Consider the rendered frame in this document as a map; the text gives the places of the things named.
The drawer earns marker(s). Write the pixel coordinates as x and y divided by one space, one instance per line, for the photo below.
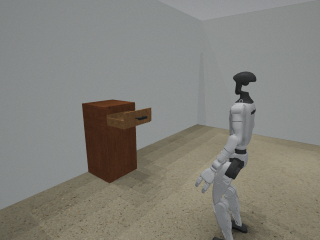
127 119

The robot left hand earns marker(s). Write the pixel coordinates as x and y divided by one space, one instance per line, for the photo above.
208 176

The handle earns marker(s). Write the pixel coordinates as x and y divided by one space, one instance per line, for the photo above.
141 118

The robot left upper arm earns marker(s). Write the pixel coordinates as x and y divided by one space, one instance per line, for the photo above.
237 112

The robot left forearm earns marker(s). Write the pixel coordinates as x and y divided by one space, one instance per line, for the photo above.
225 154

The right robot thigh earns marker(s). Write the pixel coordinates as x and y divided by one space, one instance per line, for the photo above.
231 190

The cabinet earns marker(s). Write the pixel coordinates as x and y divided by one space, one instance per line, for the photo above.
111 151

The robot head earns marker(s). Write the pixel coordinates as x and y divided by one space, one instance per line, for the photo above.
243 78

